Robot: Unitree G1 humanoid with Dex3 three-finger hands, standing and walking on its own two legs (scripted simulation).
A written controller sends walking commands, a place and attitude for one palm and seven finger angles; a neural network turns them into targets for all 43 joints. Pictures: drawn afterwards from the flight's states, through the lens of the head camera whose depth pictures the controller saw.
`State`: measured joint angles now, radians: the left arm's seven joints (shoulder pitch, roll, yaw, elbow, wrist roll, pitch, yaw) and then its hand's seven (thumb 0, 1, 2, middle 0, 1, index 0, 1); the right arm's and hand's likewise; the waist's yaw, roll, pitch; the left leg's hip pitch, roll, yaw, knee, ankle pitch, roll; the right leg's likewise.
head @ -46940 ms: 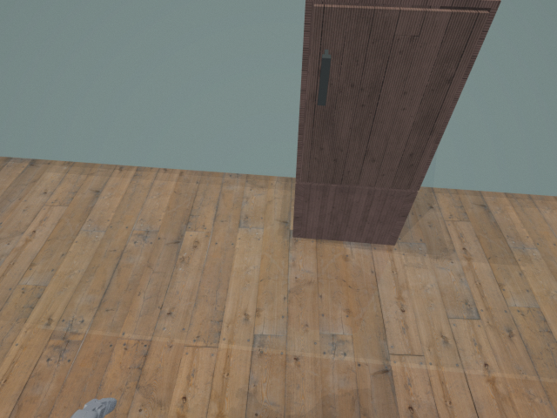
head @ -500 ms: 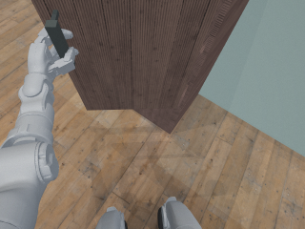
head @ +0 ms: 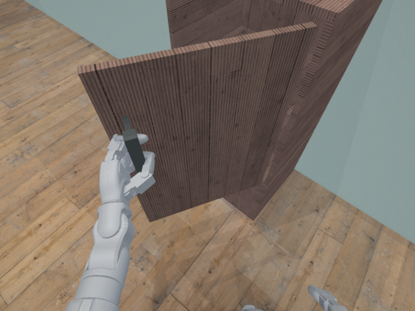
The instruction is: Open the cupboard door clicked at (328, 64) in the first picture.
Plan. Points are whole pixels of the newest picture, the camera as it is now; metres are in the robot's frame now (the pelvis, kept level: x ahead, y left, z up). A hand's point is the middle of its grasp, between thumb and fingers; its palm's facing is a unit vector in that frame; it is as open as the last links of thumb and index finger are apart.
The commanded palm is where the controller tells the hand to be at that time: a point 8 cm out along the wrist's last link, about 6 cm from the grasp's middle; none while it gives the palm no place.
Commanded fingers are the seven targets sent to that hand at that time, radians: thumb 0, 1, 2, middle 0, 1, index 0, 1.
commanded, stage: pull the door open along its arc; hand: left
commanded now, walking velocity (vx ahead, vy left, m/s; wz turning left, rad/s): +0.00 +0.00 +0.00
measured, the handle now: (135, 149) +0.41 +0.15 +0.07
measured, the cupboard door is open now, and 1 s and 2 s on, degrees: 62 77 78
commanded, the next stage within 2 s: open thumb and fingers to let go in 0.34 s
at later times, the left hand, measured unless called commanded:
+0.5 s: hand (182, 210) +0.28 +0.05 +0.07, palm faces +0.40 -0.91 -0.03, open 6.4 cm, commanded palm +0.24 +0.10 +0.06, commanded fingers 0.00 0.62 0.78 -0.38 -1.32 -0.38 -1.32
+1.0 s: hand (177, 208) +0.29 +0.06 +0.07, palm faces +0.36 -0.93 +0.00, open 13.1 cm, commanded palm +0.24 +0.10 +0.06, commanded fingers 0.00 -0.50 0.30 -0.24 -0.85 -0.24 -0.85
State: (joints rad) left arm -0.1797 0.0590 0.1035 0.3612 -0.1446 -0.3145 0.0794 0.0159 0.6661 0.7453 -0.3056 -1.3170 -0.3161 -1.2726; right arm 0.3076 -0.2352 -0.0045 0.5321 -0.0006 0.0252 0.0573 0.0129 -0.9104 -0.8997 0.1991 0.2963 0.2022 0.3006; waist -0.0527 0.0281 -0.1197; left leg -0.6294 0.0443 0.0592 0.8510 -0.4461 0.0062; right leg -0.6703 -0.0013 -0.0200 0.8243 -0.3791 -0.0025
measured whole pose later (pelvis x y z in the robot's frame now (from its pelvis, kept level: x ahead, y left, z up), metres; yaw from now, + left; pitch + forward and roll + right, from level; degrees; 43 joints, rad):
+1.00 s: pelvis -0.02 -0.03 +0.00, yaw +4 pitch +7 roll +1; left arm 0.01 -0.09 -0.17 0.19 0.05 -0.23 0.49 0.00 -0.34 0.37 -0.30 -1.18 -0.31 -1.18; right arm 0.19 -0.19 0.00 0.58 -0.06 0.01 -0.01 0.02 -0.91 -0.90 0.20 0.30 0.20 0.30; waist -0.01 0.03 -0.08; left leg -0.56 0.03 -0.01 0.85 -0.42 -0.03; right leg -0.59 -0.02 -0.08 0.87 -0.40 -0.05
